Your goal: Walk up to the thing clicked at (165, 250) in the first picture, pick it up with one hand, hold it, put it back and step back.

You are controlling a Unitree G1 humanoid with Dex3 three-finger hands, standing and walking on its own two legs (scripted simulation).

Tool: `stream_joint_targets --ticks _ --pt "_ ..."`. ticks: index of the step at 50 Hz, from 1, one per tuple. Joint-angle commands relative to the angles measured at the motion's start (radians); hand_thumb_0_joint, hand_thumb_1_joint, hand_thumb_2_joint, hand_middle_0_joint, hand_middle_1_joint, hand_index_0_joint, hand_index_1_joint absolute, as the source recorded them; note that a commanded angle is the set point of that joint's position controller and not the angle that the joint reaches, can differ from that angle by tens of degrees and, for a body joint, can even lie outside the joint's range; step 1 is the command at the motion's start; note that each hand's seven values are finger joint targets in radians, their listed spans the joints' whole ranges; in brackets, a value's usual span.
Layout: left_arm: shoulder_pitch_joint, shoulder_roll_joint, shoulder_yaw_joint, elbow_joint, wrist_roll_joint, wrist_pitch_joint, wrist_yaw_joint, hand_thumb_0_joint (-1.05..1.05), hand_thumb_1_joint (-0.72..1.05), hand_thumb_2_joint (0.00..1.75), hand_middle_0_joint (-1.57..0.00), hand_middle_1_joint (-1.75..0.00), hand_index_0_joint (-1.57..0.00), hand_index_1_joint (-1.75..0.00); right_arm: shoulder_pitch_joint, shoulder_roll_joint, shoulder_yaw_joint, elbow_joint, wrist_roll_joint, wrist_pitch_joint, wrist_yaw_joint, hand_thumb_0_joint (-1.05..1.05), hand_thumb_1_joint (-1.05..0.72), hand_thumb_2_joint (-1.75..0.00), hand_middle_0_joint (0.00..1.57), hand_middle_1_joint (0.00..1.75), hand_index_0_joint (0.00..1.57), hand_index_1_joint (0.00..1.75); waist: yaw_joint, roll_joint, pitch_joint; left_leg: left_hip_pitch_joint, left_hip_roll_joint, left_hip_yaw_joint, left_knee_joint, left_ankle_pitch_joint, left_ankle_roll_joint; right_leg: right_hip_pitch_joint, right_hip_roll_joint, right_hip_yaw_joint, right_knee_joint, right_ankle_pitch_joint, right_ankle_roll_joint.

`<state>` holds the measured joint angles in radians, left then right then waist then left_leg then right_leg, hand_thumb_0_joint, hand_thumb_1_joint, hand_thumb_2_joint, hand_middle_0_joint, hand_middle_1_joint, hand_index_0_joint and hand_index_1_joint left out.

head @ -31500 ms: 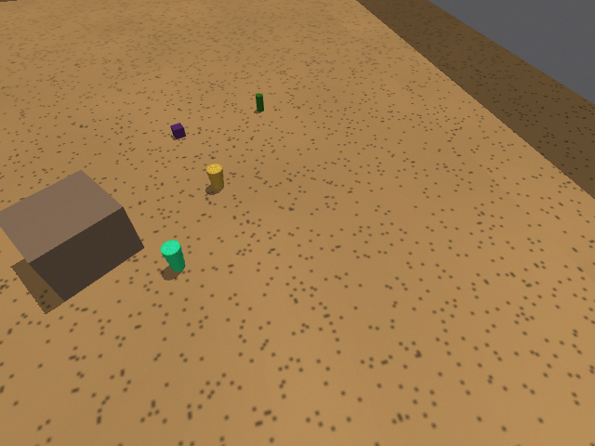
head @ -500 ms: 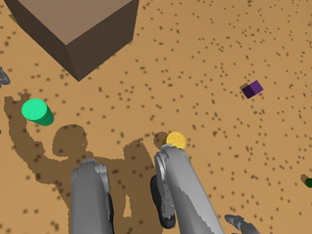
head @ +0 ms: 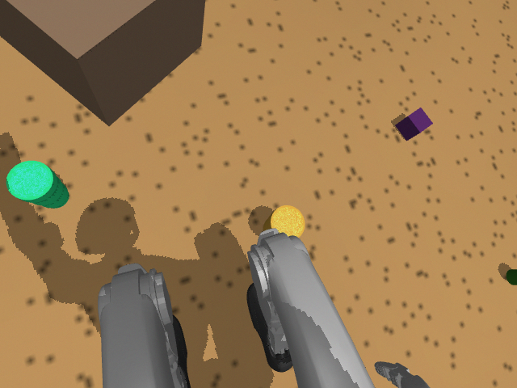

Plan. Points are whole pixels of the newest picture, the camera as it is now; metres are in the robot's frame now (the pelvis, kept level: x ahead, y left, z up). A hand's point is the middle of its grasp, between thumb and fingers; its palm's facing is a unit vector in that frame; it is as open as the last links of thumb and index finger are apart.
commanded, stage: approach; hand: left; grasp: from above
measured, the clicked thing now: (44, 189) +0.51 +0.31 -0.34
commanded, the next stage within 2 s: rest palm in 0.38 s
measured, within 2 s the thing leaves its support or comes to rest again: neither
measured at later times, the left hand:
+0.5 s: hand (23, 198) +0.47 +0.31 -0.25, palm faces -0.36 -0.08 -0.93, open 13.9 cm
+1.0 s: hand (21, 176) +0.52 +0.32 -0.27, palm faces -0.43 -0.10 -0.90, open 14.6 cm
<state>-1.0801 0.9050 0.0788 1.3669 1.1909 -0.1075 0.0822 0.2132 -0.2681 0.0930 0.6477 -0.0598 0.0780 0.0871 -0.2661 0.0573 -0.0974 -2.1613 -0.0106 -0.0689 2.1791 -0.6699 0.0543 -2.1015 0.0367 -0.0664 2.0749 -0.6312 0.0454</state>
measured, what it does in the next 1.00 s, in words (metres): lowers itself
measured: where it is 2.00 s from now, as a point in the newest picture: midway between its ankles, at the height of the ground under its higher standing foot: (226, 360)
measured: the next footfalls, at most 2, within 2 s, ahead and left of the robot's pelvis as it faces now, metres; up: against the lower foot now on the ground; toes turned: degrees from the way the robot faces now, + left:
none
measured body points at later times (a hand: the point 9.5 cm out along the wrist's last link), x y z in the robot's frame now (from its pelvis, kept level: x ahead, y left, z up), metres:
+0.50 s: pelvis -0.01 -0.01 -0.08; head +0.25 +0.10 +0.28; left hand +0.49 +0.32 -0.20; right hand +0.06 -0.29 -0.16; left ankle +0.08 +0.10 -0.37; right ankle +0.11 -0.13 -0.37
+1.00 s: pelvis +0.01 -0.01 -0.08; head +0.29 +0.07 +0.26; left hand +0.54 +0.32 -0.22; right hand +0.02 -0.28 -0.15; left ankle +0.08 +0.10 -0.37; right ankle +0.11 -0.13 -0.37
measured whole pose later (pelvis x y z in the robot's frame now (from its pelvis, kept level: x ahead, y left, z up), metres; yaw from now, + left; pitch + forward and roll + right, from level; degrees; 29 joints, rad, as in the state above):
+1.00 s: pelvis +0.01 -0.01 -0.08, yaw -5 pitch +33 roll -14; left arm -1.06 1.04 0.15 1.43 1.20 -0.19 0.30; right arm 0.16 -0.34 0.23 0.60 -0.15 -0.01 0.14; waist -0.34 -0.04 0.11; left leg -2.35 -0.02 -0.17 2.48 -0.72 0.03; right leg -2.26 0.05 -0.17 2.31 -0.66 0.04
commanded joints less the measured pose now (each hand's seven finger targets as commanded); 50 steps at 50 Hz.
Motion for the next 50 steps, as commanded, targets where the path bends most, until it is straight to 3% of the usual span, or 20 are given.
stream_joint_targets --ticks 1,6,7,9,11,13,19,22,24,27,29,31,32,33,37,38,39,40,46,50 --pt "-0.214 0.266 0.027 -0.219 -0.073 -0.089 -0.097 0.00 -0.53 0.81 -0.06 -1.12 -0.11 -1.06 0.209 -0.260 -0.082 -0.022 -0.001 -0.003 -0.027 0.00 -0.91 -0.90 0.20 0.30 0.20 0.30 0.009 0.115 -0.565 0.414 -0.010 0.005 -0.223 0.193 -0.006 0.368 0.008 -0.035 -0.232 0.161 -0.094" --pt "-0.205 0.245 0.027 -0.208 -0.053 -0.265 -0.082 0.00 -0.42 0.81 -0.09 -1.11 -0.14 -1.06 0.187 -0.249 -0.063 -0.008 -0.021 -0.013 -0.041 0.00 -0.91 -0.90 0.20 0.30 0.20 0.30 0.011 0.177 -0.561 0.454 -0.010 -0.007 -0.185 0.182 -0.025 0.280 0.010 -0.041 -0.176 0.151 -0.097" --pt "-0.196 0.268 0.052 -0.201 -0.041 -0.297 -0.055 0.00 -0.43 0.84 -0.08 -1.11 -0.13 -1.05 0.183 -0.254 -0.063 -0.007 -0.028 -0.015 -0.039 0.00 -0.91 -0.90 0.20 0.30 0.20 0.30 0.018 0.198 -0.563 0.488 -0.006 -0.023 -0.187 0.187 -0.029 0.253 0.008 -0.048 -0.159 0.150 -0.096" --pt "-0.194 0.250 0.044 -0.163 -0.004 -0.348 0.014 0.00 -0.45 0.87 -0.07 -1.10 -0.11 -1.06 0.162 -0.250 -0.049 0.002 -0.041 -0.018 -0.028 0.00 -0.90 -0.90 0.20 0.30 0.20 0.30 0.020 0.252 -0.553 0.523 0.000 -0.038 -0.182 0.185 -0.037 0.200 0.009 -0.066 -0.115 0.146 -0.092" --pt "-0.233 0.245 0.044 -0.133 0.044 -0.375 0.108 0.00 -0.48 0.90 -0.07 -1.09 -0.10 -1.05 0.141 -0.263 -0.036 0.016 -0.056 -0.017 -0.014 0.00 -0.90 -0.90 0.20 0.30 0.20 0.30 -0.001 0.289 -0.537 0.520 0.000 -0.048 -0.155 0.196 -0.042 0.153 0.008 -0.082 -0.076 0.153 -0.090" --pt "-0.243 0.224 0.038 -0.076 0.085 -0.371 0.211 0.00 -0.49 0.92 -0.07 -1.06 -0.10 -1.04 0.132 -0.271 -0.033 0.026 -0.072 -0.018 0.003 0.00 -0.90 -0.90 0.20 0.30 0.20 0.30 -0.014 0.311 -0.524 0.543 0.004 -0.050 -0.142 0.208 -0.044 0.113 0.008 -0.094 -0.047 0.158 -0.085" --pt "-0.348 0.331 0.099 0.041 0.207 -0.317 0.434 0.00 -0.50 0.94 -0.07 -1.04 -0.08 -1.02 0.114 -0.310 -0.039 0.059 -0.110 -0.048 0.020 0.00 -0.90 -0.89 0.20 0.30 0.20 0.30 -0.065 0.362 -0.524 0.527 0.008 -0.052 -0.108 0.154 -0.051 0.041 0.001 -0.121 0.016 0.134 -0.073" --pt "-0.379 0.329 0.069 0.114 0.230 -0.263 0.505 0.00 -0.49 0.93 -0.06 -1.06 -0.08 -1.03 0.105 -0.324 -0.027 0.061 -0.119 -0.076 0.013 0.00 -0.90 -0.89 0.20 0.30 0.20 0.30 -0.103 0.362 -0.523 0.500 0.007 -0.030 -0.059 0.123 -0.043 0.038 0.000 -0.120 0.028 0.117 -0.066" --pt "-0.405 0.356 0.076 0.142 0.224 -0.221 0.545 0.00 -0.49 0.92 -0.06 -1.07 -0.09 -1.04 0.090 -0.325 -0.015 0.066 -0.123 -0.096 0.010 0.00 -0.90 -0.89 0.20 0.30 0.20 0.30 -0.098 0.375 -0.545 0.463 0.004 -0.015 -0.032 0.105 -0.039 0.057 0.004 -0.114 0.032 0.109 -0.066" --pt "-0.419 0.299 0.019 0.253 0.203 -0.139 0.525 0.00 -0.49 0.93 -0.06 -1.04 -0.08 -1.01 0.102 -0.323 0.004 0.065 -0.121 -0.129 0.011 0.00 -0.90 -0.90 0.20 0.30 0.20 0.30 -0.131 0.342 -0.486 0.368 0.005 -0.020 0.006 0.048 -0.027 0.021 0.005 -0.116 0.032 0.077 -0.071" --pt "-0.420 0.319 0.005 0.274 0.181 -0.104 0.506 0.00 -0.49 0.92 -0.06 -1.05 -0.08 -1.02 0.108 -0.331 0.016 0.055 -0.122 -0.143 0.012 0.00 -0.90 -0.90 0.20 0.30 0.20 0.30 -0.132 0.310 -0.473 0.322 0.005 -0.020 0.025 0.030 -0.017 0.052 0.014 -0.115 0.015 0.071 -0.074" --pt "-0.399 0.362 0.019 0.269 0.168 -0.071 0.473 0.00 -0.49 0.91 -0.05 -1.07 -0.08 -1.04 0.121 -0.341 0.027 0.039 -0.114 -0.155 0.018 0.00 -0.90 -0.90 0.20 0.30 0.20 0.30 -0.115 0.303 -0.479 0.305 0.004 -0.023 0.042 0.065 -0.013 0.073 0.014 -0.113 0.034 0.104 -0.074" --pt "-0.411 0.420 0.056 0.220 0.157 -0.066 0.461 0.00 -0.49 0.92 -0.05 -1.07 -0.08 -1.04 0.118 -0.347 0.030 0.020 -0.115 -0.160 0.019 0.00 -0.90 -0.90 0.20 0.30 0.20 0.30 -0.108 0.307 -0.518 0.300 0.006 -0.026 0.047 0.099 -0.013 0.123 0.017 -0.116 0.040 0.134 -0.072" --pt "-0.350 0.403 0.045 0.250 0.145 -0.053 0.438 0.00 -0.51 0.92 -0.05 -1.07 -0.08 -1.04 0.126 -0.339 0.036 0.020 -0.112 -0.160 0.020 0.00 -0.90 -0.90 0.20 0.30 0.20 0.30 -0.091 0.310 -0.521 0.311 0.005 -0.026 0.043 0.125 -0.017 0.143 0.017 -0.114 0.050 0.155 -0.075" --pt "-0.201 0.437 0.099 0.170 0.090 -0.030 0.346 0.00 -0.50 0.90 -0.05 -1.08 -0.08 -1.04 0.134 -0.348 0.029 -0.027 -0.101 -0.153 0.025 0.00 -0.91 -0.90 0.20 0.30 0.20 0.30 -0.062 0.313 -0.561 0.335 0.008 -0.027 0.063 0.293 -0.026 0.246 0.022 -0.124 0.060 0.276 -0.079" --pt "-0.167 0.469 0.129 0.150 0.075 -0.029 0.328 0.00 -0.50 0.90 -0.05 -1.08 -0.08 -1.05 0.142 -0.354 0.027 -0.022 -0.098 -0.144 0.025 0.00 -0.91 -0.90 0.20 0.30 0.20 0.30 -0.058 0.303 -0.588 0.320 0.008 -0.028 0.063 0.313 -0.026 0.288 0.027 -0.123 0.062 0.297 -0.080" --pt "-0.161 0.409 0.091 0.117 0.067 -0.031 0.300 0.00 -0.51 0.91 -0.05 -1.07 -0.08 -1.04 0.130 -0.352 0.030 -0.056 -0.095 -0.141 0.028 0.00 -0.91 -0.90 0.20 0.30 0.20 0.30 -0.064 0.308 -0.569 0.328 0.006 -0.028 0.066 0.349 -0.032 0.278 0.024 -0.123 0.063 0.321 -0.084" --pt "-0.131 0.421 0.097 0.107 0.051 -0.031 0.279 0.00 -0.51 0.91 -0.05 -1.07 -0.08 -1.04 0.126 -0.347 0.031 -0.049 -0.090 -0.134 0.030 0.00 -0.91 -0.90 0.20 0.30 0.20 0.30 -0.052 0.314 -0.591 0.346 0.012 -0.033 0.061 0.370 -0.032 0.289 0.030 -0.124 0.064 0.336 -0.082" --pt "-0.066 0.379 0.070 0.037 0.009 -0.065 0.190 0.00 -0.55 0.94 -0.05 -1.05 -0.07 -1.04 0.165 -0.372 0.042 -0.036 -0.086 -0.091 0.042 0.00 -0.91 -0.90 0.20 0.30 0.20 0.30 -0.055 0.284 -0.495 0.298 0.008 -0.041 0.067 0.342 -0.038 0.279 0.031 -0.129 0.043 0.294 -0.094" --pt "-0.057 0.344 0.047 0.050 0.009 -0.116 0.175 0.00 -0.56 0.96 -0.05 -1.04 -0.06 -1.03 0.154 -0.360 0.048 -0.045 -0.088 -0.069 0.051 0.00 -0.91 -0.90 0.20 0.30 0.20 0.30 -0.066 0.243 -0.464 0.266 0.011 -0.050 0.051 0.275 -0.032 0.287 0.039 -0.141 0.031 0.241 -0.085"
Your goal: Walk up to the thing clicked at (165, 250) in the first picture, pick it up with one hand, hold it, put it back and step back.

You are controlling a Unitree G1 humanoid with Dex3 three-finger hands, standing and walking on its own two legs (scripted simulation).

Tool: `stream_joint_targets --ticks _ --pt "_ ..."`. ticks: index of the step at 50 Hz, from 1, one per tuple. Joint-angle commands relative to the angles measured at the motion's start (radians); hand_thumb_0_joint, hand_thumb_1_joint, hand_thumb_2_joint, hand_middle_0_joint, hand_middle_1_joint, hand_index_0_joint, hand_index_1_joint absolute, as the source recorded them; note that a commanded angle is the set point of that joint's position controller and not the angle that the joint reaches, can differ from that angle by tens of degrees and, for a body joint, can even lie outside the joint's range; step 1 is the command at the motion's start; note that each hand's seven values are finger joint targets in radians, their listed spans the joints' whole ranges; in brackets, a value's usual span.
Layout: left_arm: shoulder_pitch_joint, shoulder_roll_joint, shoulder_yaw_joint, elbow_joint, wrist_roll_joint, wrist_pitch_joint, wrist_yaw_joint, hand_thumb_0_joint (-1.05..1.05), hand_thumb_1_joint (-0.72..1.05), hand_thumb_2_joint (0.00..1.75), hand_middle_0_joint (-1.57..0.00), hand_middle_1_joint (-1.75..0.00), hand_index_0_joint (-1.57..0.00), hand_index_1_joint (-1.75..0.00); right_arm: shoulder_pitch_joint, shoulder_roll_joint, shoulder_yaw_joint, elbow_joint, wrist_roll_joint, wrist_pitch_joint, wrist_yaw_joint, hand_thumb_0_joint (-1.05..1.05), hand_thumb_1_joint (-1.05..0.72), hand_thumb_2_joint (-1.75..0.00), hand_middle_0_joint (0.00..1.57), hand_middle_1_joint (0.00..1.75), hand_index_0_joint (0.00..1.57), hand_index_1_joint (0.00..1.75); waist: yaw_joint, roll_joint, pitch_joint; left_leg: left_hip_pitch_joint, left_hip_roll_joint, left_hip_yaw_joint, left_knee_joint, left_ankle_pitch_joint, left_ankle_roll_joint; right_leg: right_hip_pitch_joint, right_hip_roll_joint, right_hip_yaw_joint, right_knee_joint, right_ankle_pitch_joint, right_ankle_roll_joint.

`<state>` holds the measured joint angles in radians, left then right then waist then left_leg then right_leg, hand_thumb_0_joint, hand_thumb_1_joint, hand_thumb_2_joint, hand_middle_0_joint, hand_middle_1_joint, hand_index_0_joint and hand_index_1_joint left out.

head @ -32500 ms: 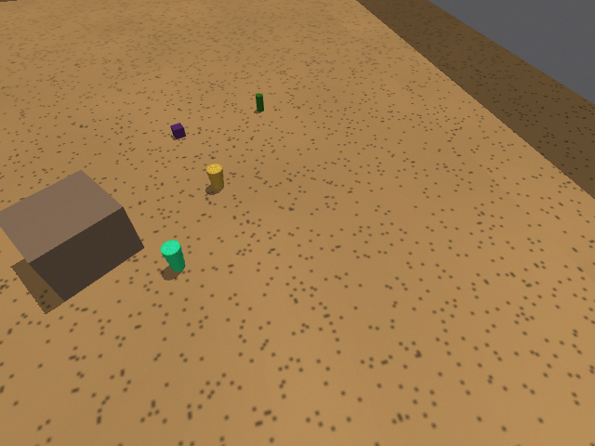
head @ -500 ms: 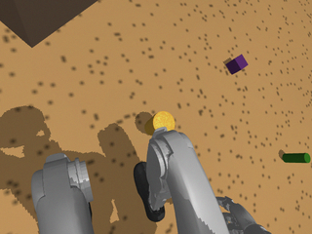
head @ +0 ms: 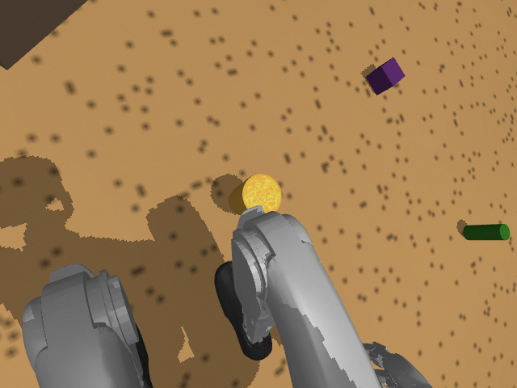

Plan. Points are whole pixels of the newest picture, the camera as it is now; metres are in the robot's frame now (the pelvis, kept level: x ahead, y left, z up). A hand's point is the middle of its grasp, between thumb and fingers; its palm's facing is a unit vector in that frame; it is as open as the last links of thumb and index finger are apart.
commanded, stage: rest palm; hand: left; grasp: from above
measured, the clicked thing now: out of the picture +0.52 +0.38 -0.25
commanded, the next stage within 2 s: close in 1.04 s
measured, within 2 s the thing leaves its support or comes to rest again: neither
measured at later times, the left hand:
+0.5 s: hand out of the picture +0.47 +0.37 -0.18, palm faces -0.37 -0.09 -0.92, open 14.1 cm
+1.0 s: hand out of the picture +0.48 +0.37 -0.19, palm faces -0.39 -0.13 -0.91, open 14.3 cm
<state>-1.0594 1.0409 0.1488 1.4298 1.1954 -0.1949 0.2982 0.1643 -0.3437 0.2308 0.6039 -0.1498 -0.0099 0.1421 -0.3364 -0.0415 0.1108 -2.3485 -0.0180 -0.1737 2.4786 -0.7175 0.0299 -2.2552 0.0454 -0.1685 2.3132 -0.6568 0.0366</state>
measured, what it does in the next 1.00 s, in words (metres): stands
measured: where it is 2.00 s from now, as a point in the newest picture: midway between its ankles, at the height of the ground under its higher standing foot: (195, 356)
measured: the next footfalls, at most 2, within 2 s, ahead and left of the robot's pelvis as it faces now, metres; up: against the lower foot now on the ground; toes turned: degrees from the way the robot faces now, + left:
none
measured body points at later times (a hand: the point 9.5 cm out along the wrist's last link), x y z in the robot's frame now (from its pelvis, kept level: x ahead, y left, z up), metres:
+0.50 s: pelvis -0.01 +0.00 -0.01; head +0.25 +0.13 +0.34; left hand +0.49 +0.37 -0.13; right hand +0.06 -0.25 -0.08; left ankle +0.06 +0.11 -0.29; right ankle +0.11 -0.11 -0.29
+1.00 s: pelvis -0.01 +0.00 +0.00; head +0.26 +0.11 +0.33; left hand +0.50 +0.37 -0.14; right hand +0.04 -0.27 -0.07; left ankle +0.06 +0.11 -0.29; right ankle +0.11 -0.11 -0.29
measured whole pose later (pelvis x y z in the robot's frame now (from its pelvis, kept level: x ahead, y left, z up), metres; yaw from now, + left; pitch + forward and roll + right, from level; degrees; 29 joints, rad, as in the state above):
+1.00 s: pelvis -0.01 +0.00 +0.00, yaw -1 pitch +31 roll -14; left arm -1.11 1.07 0.10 1.52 1.22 -0.24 0.36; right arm 0.15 -0.36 0.25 0.61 -0.17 -0.05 0.16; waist -0.34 -0.07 0.12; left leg -2.35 -0.01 -0.19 2.49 -0.70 0.03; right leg -2.25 0.05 -0.18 2.31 -0.63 0.04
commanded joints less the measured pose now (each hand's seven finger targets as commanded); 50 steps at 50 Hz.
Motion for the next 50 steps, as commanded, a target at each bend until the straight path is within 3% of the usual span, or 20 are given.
stream_joint_targets --ticks 1,7,9,11,16,20,21,24,27,30,33,34,37,38,41,43,44,50 --pt "-0.092 0.196 -0.033 -0.006 0.005 -0.042 -0.041 0.00 -0.56 0.96 -0.05 -1.04 -0.06 -1.03 0.200 -0.286 -0.090 0.002 0.001 0.022 -0.004 0.00 -0.91 -0.90 0.20 0.30 0.20 0.30 0.004 0.328 -0.648 0.447 0.018 0.053 -0.247 0.284 -0.006 0.408 0.030 -0.040 -0.214 0.231 -0.079" --pt "-0.137 0.154 -0.090 0.065 0.046 -0.122 0.004 0.00 -0.54 0.95 -0.05 -1.05 -0.06 -1.04 0.162 -0.283 -0.078 0.010 -0.015 0.025 -0.006 0.00 -0.91 -0.90 0.20 0.30 0.20 0.30 -0.012 0.331 -0.548 0.445 0.024 0.025 -0.280 0.140 -0.006 0.306 0.031 -0.061 -0.214 0.123 -0.074" --pt "-0.186 0.126 -0.118 0.085 0.066 -0.135 0.026 0.00 -0.54 0.96 -0.06 -1.06 -0.07 -1.05 0.154 -0.288 -0.075 0.018 -0.017 0.020 -0.005 0.00 -0.91 -0.90 0.20 0.30 0.20 0.30 -0.037 0.330 -0.519 0.464 0.027 0.005 -0.292 0.112 -0.007 0.248 0.029 -0.068 -0.207 0.108 -0.072" --pt "-0.208 0.127 -0.128 0.113 0.082 -0.141 0.053 0.00 -0.53 0.96 -0.06 -1.06 -0.07 -1.05 0.143 -0.288 -0.070 0.023 -0.020 0.009 -0.006 0.00 -0.91 -0.91 0.20 0.30 0.20 0.30 -0.042 0.339 -0.505 0.469 0.030 -0.008 -0.304 0.083 -0.008 0.219 0.028 -0.074 -0.198 0.093 -0.068" --pt "-0.252 0.123 -0.146 0.166 0.130 -0.135 0.113 0.00 -0.49 1.04 -0.08 -1.14 -0.09 -1.13 0.136 -0.284 -0.063 0.038 -0.026 -0.014 -0.003 0.00 -0.91 -0.91 0.20 0.30 0.20 0.30 -0.052 0.381 -0.518 0.519 0.035 -0.027 -0.314 0.119 -0.018 0.181 0.025 -0.078 -0.170 0.130 -0.065" --pt "-0.267 0.139 -0.139 0.190 0.137 -0.106 0.145 0.00 -0.51 1.06 -0.09 -1.17 -0.10 -1.16 0.149 -0.271 -0.046 0.037 -0.032 -0.030 0.005 0.00 -0.92 -0.91 0.20 0.30 0.20 0.30 -0.059 0.403 -0.567 0.543 0.033 -0.015 -0.300 0.180 -0.017 0.215 0.028 -0.073 -0.169 0.177 -0.065" --pt "-0.307 0.152 -0.131 0.150 0.134 -0.100 0.149 0.00 -0.48 1.06 -0.09 -1.17 -0.10 -1.16 0.150 -0.273 -0.054 0.031 -0.029 -0.037 0.006 0.00 -0.92 -0.91 0.20 0.30 0.20 0.30 -0.060 0.416 -0.573 0.532 0.031 -0.008 -0.290 0.179 -0.015 0.212 0.026 -0.065 -0.171 0.180 -0.065" --pt "-0.267 0.173 -0.109 0.196 0.120 -0.066 0.157 0.00 -0.47 1.05 -0.09 -1.17 -0.10 -1.16 0.152 -0.272 -0.047 0.026 -0.031 -0.046 0.010 0.00 -0.92 -0.91 0.20 0.30 0.20 0.30 -0.048 0.419 -0.580 0.525 0.032 -0.008 -0.298 0.187 -0.018 0.222 0.026 -0.068 -0.167 0.184 -0.066" --pt "-0.270 0.217 -0.081 0.152 0.107 -0.045 0.158 0.00 -0.48 1.06 -0.08 -1.18 -0.09 -1.16 0.159 -0.268 -0.046 0.019 -0.030 -0.053 0.012 0.00 -0.92 -0.91 0.20 0.30 0.20 0.30 -0.031 0.438 -0.633 0.517 0.028 0.015 -0.279 0.211 -0.012 0.281 0.032 -0.059 -0.173 0.213 -0.067" --pt "-0.248 0.222 -0.070 0.159 0.088 -0.024 0.142 0.00 -0.48 1.02 -0.07 -1.16 -0.09 -1.14 0.173 -0.267 -0.041 0.014 -0.028 -0.058 0.013 0.00 -0.92 -0.91 0.20 0.30 0.20 0.30 -0.042 0.387 -0.619 0.447 0.023 0.037 -0.251 0.221 0.001 0.328 0.035 -0.051 -0.189 0.229 -0.064" --pt "-0.241 0.268 -0.046 0.102 0.063 -0.017 0.123 0.00 -0.50 0.97 -0.06 -1.12 -0.08 -1.10 0.183 -0.295 -0.063 0.017 -0.024 -0.059 0.008 0.00 -0.92 -0.91 0.20 0.30 0.20 0.30 -0.020 0.390 -0.641 0.447 0.025 0.043 -0.249 0.246 -0.004 0.361 0.035 -0.048 -0.192 0.239 -0.069" --pt "-0.179 0.251 -0.038 0.175 0.063 -0.008 0.111 0.00 -0.50 0.97 -0.06 -1.12 -0.08 -1.11 0.187 -0.293 -0.052 0.007 -0.026 -0.060 0.009 0.00 -0.92 -0.91 0.20 0.30 0.20 0.30 -0.028 0.365 -0.614 0.447 0.025 0.037 -0.240 0.262 -0.005 0.351 0.033 -0.054 -0.194 0.245 -0.071" --pt "-0.224 0.251 -0.037 0.074 0.041 -0.019 0.094 0.00 -0.51 0.93 -0.05 -1.10 -0.07 -1.08 0.192 -0.298 -0.062 0.006 -0.023 -0.058 0.012 0.00 -0.92 -0.91 0.20 0.30 0.20 0.30 -0.025 0.386 -0.630 0.448 0.026 0.029 -0.256 0.243 -0.009 0.368 0.034 -0.055 -0.194 0.226 -0.074" --pt "-0.159 0.264 -0.017 0.129 0.042 -0.012 0.083 0.00 -0.52 0.94 -0.05 -1.10 -0.07 -1.08 0.200 -0.303 -0.064 0.004 -0.021 -0.059 0.012 0.00 -0.92 -0.91 0.20 0.30 0.20 0.30 -0.018 0.365 -0.642 0.448 0.026 0.035 -0.254 0.254 -0.006 0.394 0.035 -0.055 -0.198 0.234 -0.072" --pt "-0.219 0.254 -0.042 0.038 0.028 -0.028 0.061 0.00 -0.53 0.97 -0.06 -1.10 -0.07 -1.09 0.187 -0.294 -0.063 0.006 -0.016 -0.054 0.012 0.00 -0.92 -0.91 0.20 0.30 0.20 0.30 -0.018 0.370 -0.645 0.422 0.026 0.042 -0.257 0.200 -0.002 0.400 0.036 -0.047 -0.207 0.191 -0.071" --pt "-0.177 0.250 -0.039 0.067 0.021 -0.032 0.056 0.00 -0.52 0.98 -0.06 -1.10 -0.07 -1.09 0.176 -0.300 -0.066 0.010 -0.016 -0.050 0.011 0.00 -0.92 -0.91 0.20 0.30 0.20 0.30 -0.009 0.341 -0.626 0.407 0.026 0.033 -0.264 0.170 -0.002 0.382 0.037 -0.055 -0.208 0.165 -0.071" --pt "-0.165 0.233 -0.047 0.072 0.029 -0.034 0.047 0.00 -0.52 1.01 -0.07 -1.11 -0.07 -1.10 0.192 -0.310 -0.072 0.007 -0.016 -0.050 0.011 0.00 -0.92 -0.91 0.20 0.30 0.20 0.30 -0.023 0.343 -0.614 0.422 0.026 0.033 -0.251 0.201 -0.005 0.374 0.035 -0.056 -0.207 0.189 -0.071" --pt "-0.172 0.189 -0.074 0.080 0.041 -0.056 0.043 0.00 -0.48 1.07 -0.09 -1.16 -0.09 -1.15 0.181 -0.309 -0.076 0.014 -0.017 -0.039 0.012 0.00 -0.92 -0.91 0.20 0.30 0.20 0.30 -0.024 0.351 -0.591 0.462 0.028 0.015 -0.262 0.214 -0.012 0.331 0.032 -0.061 -0.202 0.191 -0.075"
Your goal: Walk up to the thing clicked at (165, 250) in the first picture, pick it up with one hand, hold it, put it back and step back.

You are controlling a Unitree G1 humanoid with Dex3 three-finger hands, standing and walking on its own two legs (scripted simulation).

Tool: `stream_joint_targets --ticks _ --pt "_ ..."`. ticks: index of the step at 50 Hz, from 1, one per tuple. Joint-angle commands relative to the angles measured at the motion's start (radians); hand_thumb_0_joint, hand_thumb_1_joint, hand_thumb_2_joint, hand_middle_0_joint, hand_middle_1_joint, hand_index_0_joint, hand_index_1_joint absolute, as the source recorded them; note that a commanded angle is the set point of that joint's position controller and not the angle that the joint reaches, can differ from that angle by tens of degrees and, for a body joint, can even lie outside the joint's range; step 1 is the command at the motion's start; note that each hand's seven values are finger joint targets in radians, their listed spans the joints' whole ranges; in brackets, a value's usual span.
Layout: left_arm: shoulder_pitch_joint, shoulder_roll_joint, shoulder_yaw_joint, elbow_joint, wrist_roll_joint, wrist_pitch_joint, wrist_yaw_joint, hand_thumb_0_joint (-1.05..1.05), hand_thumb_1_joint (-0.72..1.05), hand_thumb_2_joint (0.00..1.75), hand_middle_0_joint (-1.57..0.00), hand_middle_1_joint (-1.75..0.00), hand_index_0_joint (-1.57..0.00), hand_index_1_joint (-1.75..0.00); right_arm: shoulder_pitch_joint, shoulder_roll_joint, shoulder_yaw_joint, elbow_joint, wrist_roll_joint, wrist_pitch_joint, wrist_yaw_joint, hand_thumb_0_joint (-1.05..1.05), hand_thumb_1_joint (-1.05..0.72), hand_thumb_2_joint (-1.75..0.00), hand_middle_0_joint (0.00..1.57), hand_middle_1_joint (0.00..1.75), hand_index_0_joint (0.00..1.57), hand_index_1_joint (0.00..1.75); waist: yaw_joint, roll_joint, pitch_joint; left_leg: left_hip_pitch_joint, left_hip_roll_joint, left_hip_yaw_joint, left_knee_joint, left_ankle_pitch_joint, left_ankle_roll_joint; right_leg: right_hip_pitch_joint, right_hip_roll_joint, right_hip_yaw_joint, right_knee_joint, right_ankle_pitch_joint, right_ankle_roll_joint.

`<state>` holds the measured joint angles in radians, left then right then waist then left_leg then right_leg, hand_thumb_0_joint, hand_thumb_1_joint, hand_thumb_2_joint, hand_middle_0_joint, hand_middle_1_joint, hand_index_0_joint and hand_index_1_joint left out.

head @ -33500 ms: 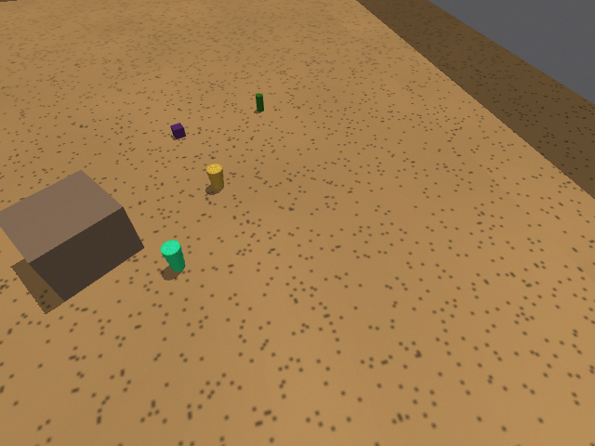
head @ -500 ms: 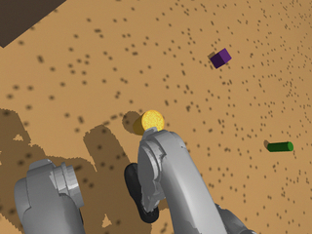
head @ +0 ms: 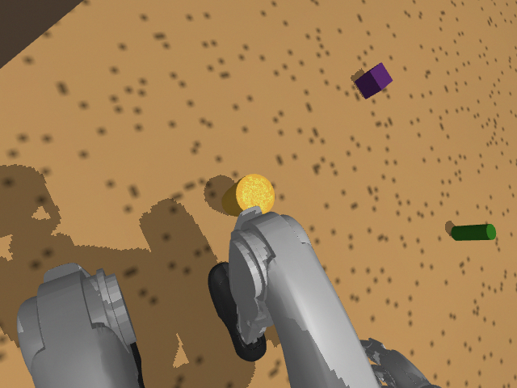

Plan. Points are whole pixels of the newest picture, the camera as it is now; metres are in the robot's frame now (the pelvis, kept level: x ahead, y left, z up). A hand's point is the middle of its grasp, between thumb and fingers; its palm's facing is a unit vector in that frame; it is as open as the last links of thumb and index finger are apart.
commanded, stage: rest palm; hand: left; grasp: from above
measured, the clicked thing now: out of the picture +0.52 +0.38 -0.25
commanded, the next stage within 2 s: close in 0.04 s
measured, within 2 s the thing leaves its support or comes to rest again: neither
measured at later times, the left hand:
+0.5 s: hand out of the picture +0.47 +0.38 -0.18, palm faces -0.39 -0.11 -0.92, open 13.1 cm
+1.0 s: hand out of the picture +0.49 +0.38 -0.18, palm faces -0.37 -0.12 -0.92, open 12.8 cm
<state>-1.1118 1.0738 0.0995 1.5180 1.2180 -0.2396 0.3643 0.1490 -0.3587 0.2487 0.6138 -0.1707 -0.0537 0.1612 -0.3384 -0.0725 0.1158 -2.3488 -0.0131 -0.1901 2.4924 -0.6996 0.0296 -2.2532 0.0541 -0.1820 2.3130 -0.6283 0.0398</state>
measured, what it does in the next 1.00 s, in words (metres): stands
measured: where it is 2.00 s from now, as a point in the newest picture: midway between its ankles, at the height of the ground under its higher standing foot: (189, 358)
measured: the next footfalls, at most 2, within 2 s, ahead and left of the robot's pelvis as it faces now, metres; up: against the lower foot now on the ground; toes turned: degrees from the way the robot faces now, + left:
none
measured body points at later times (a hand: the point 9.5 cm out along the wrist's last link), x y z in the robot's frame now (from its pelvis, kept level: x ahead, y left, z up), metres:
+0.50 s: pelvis +0.00 +0.00 +0.00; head +0.26 +0.12 +0.35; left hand +0.49 +0.38 -0.12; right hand +0.07 -0.26 -0.07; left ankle +0.07 +0.11 -0.28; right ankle +0.12 -0.11 -0.28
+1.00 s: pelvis +0.00 +0.00 +0.00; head +0.27 +0.12 +0.34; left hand +0.50 +0.38 -0.13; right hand +0.07 -0.27 -0.07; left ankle +0.07 +0.11 -0.28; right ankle +0.12 -0.11 -0.28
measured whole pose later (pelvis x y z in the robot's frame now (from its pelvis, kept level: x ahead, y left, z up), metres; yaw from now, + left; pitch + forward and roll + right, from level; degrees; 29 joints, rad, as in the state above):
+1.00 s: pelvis +0.00 +0.00 +0.00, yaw +0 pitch +31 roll -14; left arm -1.14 1.06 0.07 1.53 1.23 -0.25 0.40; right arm 0.12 -0.35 0.26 0.61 -0.17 -0.06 0.17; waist -0.34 -0.07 0.11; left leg -2.35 -0.02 -0.18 2.48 -0.70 0.03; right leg -2.25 0.05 -0.18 2.31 -0.64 0.04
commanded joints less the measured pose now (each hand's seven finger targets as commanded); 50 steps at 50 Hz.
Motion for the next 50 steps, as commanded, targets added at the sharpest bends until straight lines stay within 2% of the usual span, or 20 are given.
stream_joint_targets --ticks 1,5,7,9,10,11,16,17,19,22,25,28,30,32,34,38,40,46,47,50 --pt "-0.097 0.156 -0.027 0.013 0.020 -0.012 -0.020 0.00 -0.46 1.08 -0.09 -1.18 -0.10 -1.17 0.197 -0.286 -0.090 0.016 0.002 0.009 -0.006 0.00 -0.92 -0.91 0.20 0.30 0.20 0.30 -0.018 0.385 -0.597 0.467 0.027 0.031 -0.284 0.199 -0.010 0.336 0.025 -0.049 -0.199 0.168 -0.075" --pt "-0.150 0.141 -0.053 -0.019 0.030 -0.021 -0.014 0.00 -0.41 1.16 -0.12 -1.27 -0.13 -1.25 0.183 -0.284 -0.093 0.014 0.004 0.011 -0.004 0.00 -0.92 -0.91 0.20 0.30 0.20 0.30 -0.025 0.405 -0.601 0.476 0.025 0.037 -0.277 0.206 -0.007 0.322 0.026 -0.044 -0.202 0.177 -0.077" --pt "-0.110 0.114 -0.063 0.042 0.034 -0.017 -0.009 0.00 -0.39 1.21 -0.13 -1.31 -0.14 -1.30 0.182 -0.286 -0.091 0.023 0.001 0.014 -0.003 0.00 -0.92 -0.91 0.20 0.30 0.20 0.30 -0.026 0.403 -0.569 0.496 0.028 0.020 -0.293 0.199 -0.013 0.282 0.022 -0.052 -0.193 0.164 -0.078" --pt "-0.155 0.117 -0.062 0.001 0.036 -0.026 0.000 0.00 -0.36 1.08 -0.11 -1.31 -0.15 -1.27 0.167 -0.295 -0.091 0.001 0.001 0.012 -0.002 0.00 -0.92 -0.91 0.20 0.30 0.20 0.30 -0.032 0.423 -0.568 0.514 0.026 0.006 -0.307 0.210 -0.020 0.269 0.016 -0.053 -0.187 0.168 -0.078" --pt "-0.101 0.104 -0.065 0.066 0.043 -0.017 -0.001 0.00 -0.37 1.06 -0.11 -1.32 -0.15 -1.28 0.184 -0.282 -0.088 0.027 0.001 0.016 -0.001 0.00 -0.92 -0.91 0.20 0.30 0.20 0.30 -0.024 0.417 -0.574 0.531 0.030 0.006 -0.309 0.218 -0.018 0.268 0.020 -0.056 -0.181 0.175 -0.076" --pt "-0.118 0.103 -0.072 0.037 0.036 -0.019 0.000 0.00 -0.36 1.06 -0.11 -1.32 -0.15 -1.27 0.177 -0.282 -0.091 0.018 0.003 0.014 0.002 0.00 -0.92 -0.91 0.20 0.30 0.20 0.30 -0.029 0.424 -0.564 0.511 0.027 0.012 -0.307 0.208 -0.016 0.269 0.020 -0.049 -0.185 0.168 -0.077" --pt "-0.128 0.116 -0.068 0.029 0.043 -0.014 0.001 0.00 -0.42 1.06 -0.11 -1.37 -0.16 -1.32 0.164 -0.280 -0.089 0.008 0.004 0.011 0.005 0.00 -0.92 -0.91 0.20 0.30 0.20 0.30 -0.021 0.408 -0.580 0.500 0.025 0.017 -0.313 0.185 -0.010 0.285 0.019 -0.044 -0.189 0.160 -0.073" --pt "-0.136 0.111 -0.070 0.036 0.038 -0.015 0.002 0.00 -0.35 1.07 -0.11 -1.36 -0.16 -1.31 0.158 -0.282 -0.090 0.006 0.004 0.010 0.005 0.00 -0.92 -0.91 0.20 0.30 0.20 0.30 -0.027 0.390 -0.566 0.475 0.023 0.016 -0.306 0.166 -0.008 0.276 0.018 -0.042 -0.195 0.145 -0.074" --pt "-0.126 0.109 -0.062 0.044 0.035 -0.019 0.008 0.00 -0.41 1.05 -0.11 -1.36 -0.15 -1.31 0.161 -0.288 -0.089 0.005 0.002 0.009 0.004 0.00 -0.92 -0.91 0.20 0.30 0.20 0.30 -0.027 0.360 -0.568 0.460 0.021 0.012 -0.311 0.157 -0.007 0.287 0.019 -0.047 -0.198 0.139 -0.072" --pt "-0.156 0.136 -0.064 0.024 0.035 -0.028 0.016 0.00 -0.36 1.06 -0.11 -1.37 -0.16 -1.31 0.142 -0.275 -0.079 -0.001 0.004 0.004 0.002 0.00 -0.92 -0.91 0.20 0.30 0.20 0.30 -0.019 0.369 -0.582 0.426 0.019 0.031 -0.301 0.130 0.002 0.324 0.025 -0.037 -0.205 0.129 -0.069" --pt "-0.135 0.132 -0.061 0.048 0.036 -0.024 0.017 0.00 -0.39 1.05 -0.10 -1.35 -0.15 -1.30 0.160 -0.274 -0.079 0.011 0.004 -0.003 0.001 0.00 -0.92 -0.91 0.20 0.30 0.20 0.30 -0.020 0.362 -0.586 0.452 0.020 0.031 -0.296 0.156 0.000 0.317 0.023 -0.036 -0.201 0.142 -0.071" --pt "-0.157 0.136 -0.057 0.054 0.036 -0.028 0.023 0.00 -0.35 1.06 -0.10 -1.35 -0.15 -1.30 0.171 -0.277 -0.078 0.023 -0.001 -0.005 0.001 0.00 -0.92 -0.91 0.20 0.30 0.20 0.30 -0.039 0.348 -0.588 0.436 0.021 0.026 -0.296 0.156 0.001 0.331 0.025 -0.043 -0.204 0.144 -0.066" --pt "-0.170 0.149 -0.059 0.047 0.030 -0.029 0.029 0.00 -0.40 1.06 -0.10 -1.36 -0.15 -1.31 0.145 -0.273 -0.074 0.012 0.003 -0.008 -0.003 0.00 -0.92 -0.91 0.20 0.30 0.20 0.30 -0.022 0.352 -0.596 0.409 0.018 0.037 -0.294 0.126 0.005 0.338 0.028 -0.035 -0.206 0.126 -0.069" --pt "-0.180 0.151 -0.057 0.045 0.036 -0.026 0.027 0.00 -0.41 1.01 -0.09 -1.35 -0.15 -1.29 0.157 -0.279 -0.076 0.012 0.001 -0.013 -0.002 0.00 -0.92 -0.91 0.20 0.30 0.20 0.30 -0.034 0.358 -0.584 0.416 0.018 0.036 -0.292 0.139 0.004 0.337 0.024 -0.035 -0.207 0.136 -0.067" --pt "-0.165 0.147 -0.059 0.048 0.038 -0.025 0.025 0.00 -0.34 1.08 -0.11 -1.38 -0.16 -1.32 0.155 -0.280 -0.075 0.013 -0.003 -0.014 -0.005 0.00 -0.92 -0.91 0.20 0.30 0.20 0.30 -0.032 0.355 -0.590 0.432 0.020 0.035 -0.287 0.138 0.002 0.327 0.026 -0.039 -0.207 0.132 -0.068" --pt "-0.167 0.175 -0.047 0.025 0.037 -0.014 0.028 0.00 -0.40 1.05 -0.11 -1.36 -0.15 -1.31 0.160 -0.279 -0.077 0.015 0.003 -0.014 -0.004 0.00 -0.92 -0.91 0.20 0.30 0.20 0.30 -0.013 0.403 -0.638 0.478 0.023 0.035 -0.292 0.202 -0.005 0.352 0.025 -0.035 -0.194 0.180 -0.071" --pt "-0.126 0.147 -0.051 0.062 0.034 -0.001 0.018 0.00 -0.37 1.08 -0.11 -1.38 -0.16 -1.33 0.186 -0.284 -0.083 0.029 0.000 -0.011 -0.003 0.00 -0.92 -0.91 0.20 0.30 0.20 0.30 -0.027 0.388 -0.615 0.486 0.023 0.030 -0.284 0.236 -0.007 0.332 0.023 -0.039 -0.194 0.197 -0.073" --pt "-0.138 0.171 -0.036 0.016 0.023 -0.001 0.007 0.00 -0.37 1.11 -0.12 -1.41 -0.17 -1.36 0.146 -0.295 -0.088 -0.004 0.005 -0.003 -0.002 0.00 -0.92 -0.91 0.20 0.30 0.20 0.30 -0.004 0.407 -0.604 0.479 0.022 0.023 -0.299 0.201 -0.012 0.310 0.018 -0.037 -0.191 0.164 -0.079" --pt "-0.122 0.160 -0.037 0.025 0.025 0.002 0.005 0.00 -0.30 1.16 -0.13 -1.43 -0.18 -1.38 0.155 -0.293 -0.088 -0.003 0.002 -0.003 -0.002 0.00 -0.92 -0.91 0.20 0.30 0.20 0.30 -0.006 0.403 -0.608 0.490 0.021 0.026 -0.297 0.211 -0.012 0.324 0.018 -0.036 -0.195 0.171 -0.077" --pt "-0.120 0.147 -0.045 0.015 0.021 0.003 -0.004 0.00 -0.33 1.13 -0.13 -1.44 -0.18 -1.38 0.150 -0.289 -0.090 -0.004 0.005 0.001 0.001 0.00 -0.92 -0.91 0.20 0.30 0.20 0.30 -0.012 0.389 -0.613 0.470 0.021 0.031 -0.296 0.210 -0.008 0.342 0.019 -0.035 -0.199 0.175 -0.074"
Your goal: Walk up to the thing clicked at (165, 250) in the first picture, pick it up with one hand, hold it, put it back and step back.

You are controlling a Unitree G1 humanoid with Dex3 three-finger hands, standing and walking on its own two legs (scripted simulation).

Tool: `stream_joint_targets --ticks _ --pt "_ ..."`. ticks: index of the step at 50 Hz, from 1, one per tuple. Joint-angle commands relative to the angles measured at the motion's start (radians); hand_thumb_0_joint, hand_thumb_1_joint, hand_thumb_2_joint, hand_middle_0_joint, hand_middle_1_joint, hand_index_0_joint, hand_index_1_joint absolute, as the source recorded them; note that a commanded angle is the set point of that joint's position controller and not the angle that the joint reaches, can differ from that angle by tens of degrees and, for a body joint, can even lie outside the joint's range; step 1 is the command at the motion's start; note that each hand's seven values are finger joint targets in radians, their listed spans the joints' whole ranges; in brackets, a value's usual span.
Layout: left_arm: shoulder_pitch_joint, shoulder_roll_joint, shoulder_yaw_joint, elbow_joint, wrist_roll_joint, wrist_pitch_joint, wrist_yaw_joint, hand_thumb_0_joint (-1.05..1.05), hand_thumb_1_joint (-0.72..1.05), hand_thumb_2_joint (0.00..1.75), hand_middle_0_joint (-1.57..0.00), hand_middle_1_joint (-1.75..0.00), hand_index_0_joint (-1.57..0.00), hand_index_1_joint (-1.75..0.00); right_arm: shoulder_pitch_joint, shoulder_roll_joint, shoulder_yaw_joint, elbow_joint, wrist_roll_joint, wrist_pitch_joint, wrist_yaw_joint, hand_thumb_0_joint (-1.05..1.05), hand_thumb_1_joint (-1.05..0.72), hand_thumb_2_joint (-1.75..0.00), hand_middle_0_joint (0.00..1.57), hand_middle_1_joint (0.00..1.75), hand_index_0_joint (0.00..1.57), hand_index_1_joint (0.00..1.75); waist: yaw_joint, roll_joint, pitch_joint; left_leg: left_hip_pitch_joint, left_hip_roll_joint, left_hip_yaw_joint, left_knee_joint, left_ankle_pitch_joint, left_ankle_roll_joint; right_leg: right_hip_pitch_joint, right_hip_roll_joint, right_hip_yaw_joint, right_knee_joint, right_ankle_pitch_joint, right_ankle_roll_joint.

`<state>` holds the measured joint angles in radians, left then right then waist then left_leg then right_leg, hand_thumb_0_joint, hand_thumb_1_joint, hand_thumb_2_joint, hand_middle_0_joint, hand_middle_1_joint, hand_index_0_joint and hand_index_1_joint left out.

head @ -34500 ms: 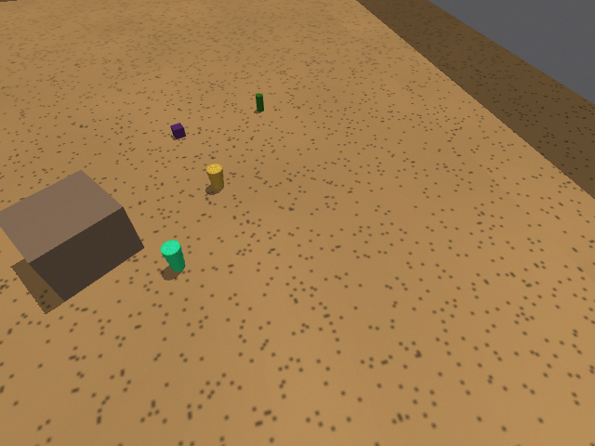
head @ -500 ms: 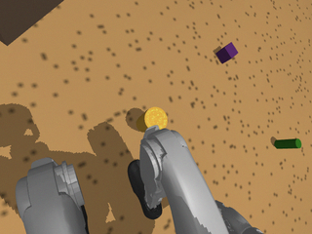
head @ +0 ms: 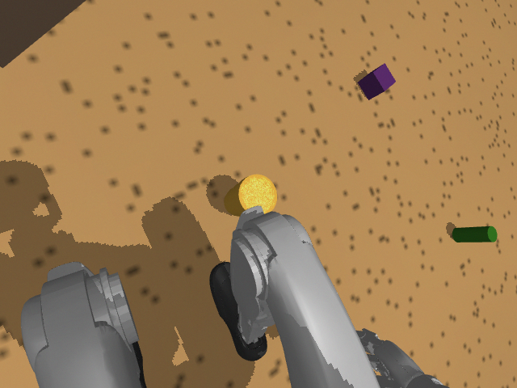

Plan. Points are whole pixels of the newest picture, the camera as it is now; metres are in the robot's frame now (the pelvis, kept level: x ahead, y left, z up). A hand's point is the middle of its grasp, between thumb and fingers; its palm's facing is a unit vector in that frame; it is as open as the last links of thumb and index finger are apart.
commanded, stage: close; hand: left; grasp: from above
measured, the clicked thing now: out of the picture +0.51 +0.38 -0.25
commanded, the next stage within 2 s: none
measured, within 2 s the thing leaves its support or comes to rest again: neither
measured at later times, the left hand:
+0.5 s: hand out of the picture +0.48 +0.38 -0.18, palm faces -0.37 -0.12 -0.92, open 12.7 cm
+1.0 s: hand out of the picture +0.49 +0.37 -0.18, palm faces -0.37 -0.11 -0.92, open 12.6 cm
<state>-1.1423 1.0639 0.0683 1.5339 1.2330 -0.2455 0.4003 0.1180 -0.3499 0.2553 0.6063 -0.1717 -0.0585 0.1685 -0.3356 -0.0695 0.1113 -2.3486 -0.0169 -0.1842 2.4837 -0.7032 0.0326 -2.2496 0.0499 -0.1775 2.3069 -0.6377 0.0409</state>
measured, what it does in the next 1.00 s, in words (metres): stands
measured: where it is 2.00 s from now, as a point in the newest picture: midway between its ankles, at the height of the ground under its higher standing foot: (190, 356)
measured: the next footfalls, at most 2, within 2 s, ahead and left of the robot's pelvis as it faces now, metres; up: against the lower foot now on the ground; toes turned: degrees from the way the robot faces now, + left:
none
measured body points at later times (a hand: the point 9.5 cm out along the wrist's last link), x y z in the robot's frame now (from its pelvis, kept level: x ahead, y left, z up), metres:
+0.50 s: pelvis +0.00 +0.00 +0.00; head +0.26 +0.12 +0.34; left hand +0.49 +0.38 -0.13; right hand +0.08 -0.26 -0.07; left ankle +0.07 +0.11 -0.29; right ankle +0.12 -0.11 -0.29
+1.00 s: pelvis +0.00 +0.00 +0.00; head +0.27 +0.12 +0.34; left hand +0.50 +0.38 -0.13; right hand +0.07 -0.27 -0.07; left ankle +0.07 +0.11 -0.29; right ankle +0.12 -0.11 -0.29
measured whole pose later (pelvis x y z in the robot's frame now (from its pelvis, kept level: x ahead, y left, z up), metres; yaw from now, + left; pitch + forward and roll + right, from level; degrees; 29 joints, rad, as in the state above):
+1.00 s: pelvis +0.00 +0.00 +0.00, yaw +0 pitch +31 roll -14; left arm -1.15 1.07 0.05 1.52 1.22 -0.24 0.38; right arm 0.10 -0.35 0.27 0.61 -0.17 -0.04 0.15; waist -0.34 -0.07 0.13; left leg -2.35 -0.02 -0.18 2.48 -0.69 0.04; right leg -2.25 0.05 -0.17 2.31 -0.63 0.05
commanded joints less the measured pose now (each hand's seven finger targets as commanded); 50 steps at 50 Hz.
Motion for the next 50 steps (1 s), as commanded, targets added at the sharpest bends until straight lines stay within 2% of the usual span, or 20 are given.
stream_joint_targets --ticks 1,7,8,10,14,15,19,20,24,25,30,31,32,33,39,41,47,48,49,50 --pt "-0.076 0.162 -0.009 0.005 0.006 0.007 -0.040 0.00 -0.36 1.14 -0.13 -1.44 -0.18 -1.39 0.181 -0.303 -0.098 0.005 0.007 0.010 -0.009 0.00 -0.92 -0.91 0.20 0.30 0.20 0.30 -0.011 0.374 -0.612 0.480 0.025 0.022 -0.285 0.225 -0.010 0.337 0.023 -0.041 -0.194 0.192 -0.075" --pt "-0.078 0.152 -0.025 0.004 0.002 0.003 -0.045 0.00 -0.36 1.16 -0.14 -1.48 -0.19 -1.42 0.179 -0.287 -0.090 0.013 0.007 0.013 -0.008 0.00 -0.92 -0.91 0.20 0.30 0.20 0.30 -0.014 0.350 -0.616 0.439 0.022 0.042 -0.276 0.216 0.000 0.390 0.030 -0.033 -0.203 0.195 -0.069" --pt "-0.098 0.150 -0.027 0.004 -0.003 0.000 -0.043 0.00 -0.41 1.12 -0.13 -1.47 -0.18 -1.41 0.176 -0.292 -0.090 0.014 0.008 0.014 -0.011 0.00 -0.92 -0.91 0.20 0.30 0.20 0.30 -0.021 0.341 -0.611 0.427 0.022 0.039 -0.272 0.205 0.001 0.382 0.030 -0.035 -0.206 0.190 -0.070" --pt "-0.095 0.158 -0.026 0.006 -0.001 -0.004 -0.040 0.00 -0.35 1.11 -0.12 -1.46 -0.18 -1.40 0.168 -0.293 -0.087 0.010 0.009 0.015 -0.012 0.00 -0.92 -0.91 0.20 0.30 0.20 0.30 -0.015 0.348 -0.603 0.428 0.021 0.032 -0.284 0.189 -0.002 0.367 0.028 -0.037 -0.202 0.173 -0.073" --pt "-0.106 0.140 -0.036 0.007 0.002 -0.006 -0.050 0.00 -0.37 1.12 -0.13 -1.47 -0.18 -1.41 0.167 -0.301 -0.092 0.011 0.008 0.011 -0.016 0.00 -0.92 -0.91 0.20 0.30 0.20 0.30 -0.026 0.353 -0.572 0.456 0.023 0.017 -0.286 0.174 -0.008 0.306 0.022 -0.038 -0.202 0.149 -0.077" --pt "-0.093 0.150 -0.040 0.003 0.003 -0.009 -0.044 0.00 -0.43 1.10 -0.12 -1.46 -0.18 -1.41 0.155 -0.286 -0.085 0.014 0.009 0.015 -0.017 0.00 -0.92 -0.91 0.20 0.30 0.20 0.30 -0.009 0.352 -0.602 0.446 0.025 0.030 -0.288 0.172 -0.002 0.352 0.029 -0.035 -0.204 0.156 -0.072" --pt "-0.114 0.130 -0.040 0.006 0.005 -0.011 -0.036 0.00 -0.40 1.13 -0.13 -1.47 -0.18 -1.42 0.164 -0.290 -0.092 0.015 0.005 0.012 -0.018 0.00 -0.92 -0.91 0.20 0.30 0.20 0.30 -0.023 0.347 -0.580 0.444 0.021 0.020 -0.292 0.161 -0.005 0.320 0.024 -0.039 -0.203 0.144 -0.075" --pt "-0.105 0.133 -0.046 0.008 0.008 -0.010 -0.037 0.00 -0.40 1.15 -0.13 -1.48 -0.18 -1.43 0.162 -0.283 -0.089 0.017 0.006 0.012 -0.017 0.00 -0.92 -0.91 0.20 0.30 0.20 0.30 -0.017 0.358 -0.587 0.464 0.025 0.018 -0.300 0.162 -0.005 0.319 0.027 -0.039 -0.199 0.146 -0.073" --pt "-0.120 0.134 -0.046 0.012 0.011 -0.010 -0.027 0.00 -0.47 1.14 -0.13 -1.47 -0.17 -1.42 0.160 -0.295 -0.088 0.018 0.005 0.013 -0.021 0.00 -0.92 -0.91 0.20 0.30 0.20 0.30 -0.029 0.360 -0.586 0.474 0.024 0.010 -0.292 0.186 -0.007 0.306 0.023 -0.041 -0.197 0.166 -0.074" --pt "-0.119 0.137 -0.048 0.015 0.015 -0.009 -0.023 0.00 -0.40 1.16 -0.13 -1.47 -0.18 -1.42 0.158 -0.285 -0.085 0.018 0.006 0.014 -0.020 0.00 -0.92 -0.91 0.20 0.30 0.20 0.30 -0.021 0.380 -0.594 0.478 0.025 0.012 -0.302 0.176 -0.009 0.304 0.026 -0.041 -0.191 0.158 -0.074" --pt "-0.130 0.131 -0.045 0.019 0.017 0.001 -0.021 0.00 -0.46 1.15 -0.14 -1.48 -0.18 -1.43 0.168 -0.296 -0.088 0.014 0.004 0.006 -0.018 0.00 -0.92 -0.91 0.20 0.30 0.20 0.30 -0.034 0.386 -0.576 0.503 0.026 0.000 -0.300 0.194 -0.014 0.267 0.020 -0.042 -0.187 0.164 -0.075" --pt "-0.136 0.138 -0.046 0.014 0.014 0.001 -0.022 0.00 -0.42 1.14 -0.13 -1.48 -0.18 -1.43 0.162 -0.293 -0.086 0.012 0.005 0.005 -0.018 0.00 -0.92 -0.91 0.20 0.30 0.20 0.30 -0.032 0.390 -0.576 0.483 0.025 0.010 -0.296 0.183 -0.010 0.283 0.022 -0.039 -0.191 0.161 -0.074" --pt "-0.122 0.141 -0.045 0.024 0.011 0.004 -0.022 0.00 -0.47 1.13 -0.13 -1.47 -0.18 -1.42 0.165 -0.294 -0.087 0.018 0.006 0.005 -0.020 0.00 -0.92 -0.91 0.20 0.30 0.20 0.30 -0.024 0.374 -0.578 0.475 0.024 0.016 -0.291 0.183 -0.008 0.290 0.022 -0.038 -0.195 0.161 -0.075" --pt "-0.129 0.152 -0.042 0.013 0.014 0.005 -0.023 0.00 -0.44 1.15 -0.13 -1.47 -0.18 -1.42 0.167 -0.298 -0.085 0.011 0.006 0.003 -0.019 0.00 -0.92 -0.91 0.20 0.30 0.20 0.30 -0.030 0.384 -0.579 0.474 0.022 0.019 -0.288 0.196 -0.008 0.306 0.021 -0.034 -0.197 0.171 -0.075" --pt "-0.118 0.195 -0.014 0.008 0.009 0.015 -0.037 0.00 -0.45 1.13 -0.13 -1.49 -0.18 -1.43 0.177 -0.309 -0.084 0.003 0.008 0.005 -0.020 0.00 -0.93 -0.91 0.20 0.30 0.20 0.30 -0.017 0.381 -0.597 0.470 0.022 0.024 -0.278 0.227 -0.010 0.335 0.020 -0.032 -0.197 0.187 -0.078" --pt "-0.110 0.185 -0.017 0.008 0.003 0.015 -0.040 0.00 -0.41 1.19 -0.15 -1.51 -0.19 -1.46 0.172 -0.306 -0.083 0.001 0.007 0.009 -0.022 0.00 -0.92 -0.91 0.20 0.30 0.20 0.30 -0.019 0.370 -0.611 0.466 0.023 0.024 -0.278 0.217 -0.007 0.345 0.022 -0.037 -0.197 0.183 -0.076" --pt "-0.100 0.180 -0.031 -0.002 -0.006 0.017 -0.052 0.00 -0.42 1.17 -0.14 -1.52 -0.19 -1.47 0.164 -0.298 -0.077 0.000 0.011 0.018 -0.025 0.00 -0.92 -0.91 0.20 0.30 0.20 0.30 -0.015 0.365 -0.620 0.443 0.024 0.038 -0.276 0.217 -0.003 0.385 0.029 -0.034 -0.203 0.191 -0.072" --pt "-0.100 0.168 -0.030 0.010 -0.008 0.016 -0.054 0.00 -0.45 1.17 -0.14 -1.52 -0.19 -1.47 0.172 -0.309 -0.082 0.005 0.009 0.020 -0.028 0.00 -0.92 -0.91 0.20 0.30 0.20 0.30 -0.024 0.342 -0.611 0.437 0.023 0.031 -0.270 0.210 -0.003 0.367 0.027 -0.038 -0.204 0.185 -0.075" --pt "-0.089 0.161 -0.037 0.007 -0.006 0.015 -0.056 0.00 -0.41 1.20 -0.15 -1.52 -0.19 -1.47 0.168 -0.303 -0.078 0.006 0.009 0.023 -0.029 0.00 -0.92 -0.91 0.20 0.30 0.20 0.30 -0.021 0.344 -0.609 0.439 0.023 0.031 -0.277 0.209 -0.004 0.372 0.029 -0.040 -0.203 0.183 -0.075" --pt "-0.097 0.168 -0.036 0.006 -0.009 0.012 -0.054 0.00 -0.45 1.17 -0.14 -1.53 -0.19 -1.47 0.164 -0.304 -0.078 0.010 0.012 0.023 -0.031 0.00 -0.92 -0.91 0.20 0.30 0.20 0.30 -0.016 0.356 -0.597 0.440 0.023 0.029 -0.280 0.194 -0.006 0.350 0.027 -0.037 -0.200 0.169 -0.078"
